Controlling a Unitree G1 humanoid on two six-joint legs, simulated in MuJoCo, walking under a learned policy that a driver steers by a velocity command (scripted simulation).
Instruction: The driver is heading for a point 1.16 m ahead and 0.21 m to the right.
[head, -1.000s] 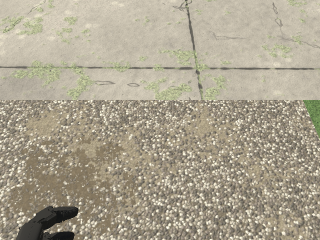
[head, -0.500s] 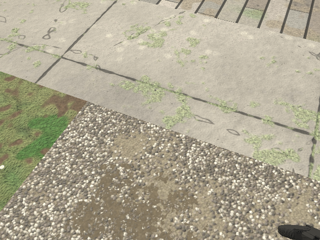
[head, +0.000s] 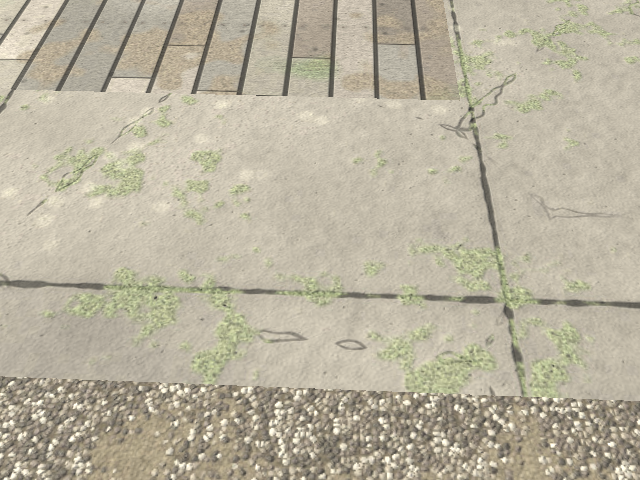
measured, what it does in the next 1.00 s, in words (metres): walks ahead, turning right: right foot, then left foot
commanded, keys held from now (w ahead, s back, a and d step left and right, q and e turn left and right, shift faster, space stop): w+e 0.58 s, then w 0.36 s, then w+q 0.06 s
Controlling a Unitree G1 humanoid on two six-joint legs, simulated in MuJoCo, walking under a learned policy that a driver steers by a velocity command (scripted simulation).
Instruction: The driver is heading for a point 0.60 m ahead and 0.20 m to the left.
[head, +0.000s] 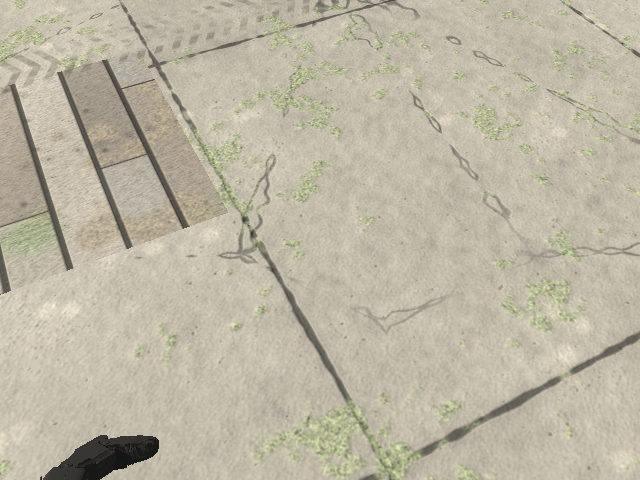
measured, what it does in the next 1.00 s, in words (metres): walks ahead, turning left: right foot, then left foot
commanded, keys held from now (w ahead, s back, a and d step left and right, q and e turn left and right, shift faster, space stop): w+q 0.76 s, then no key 0.24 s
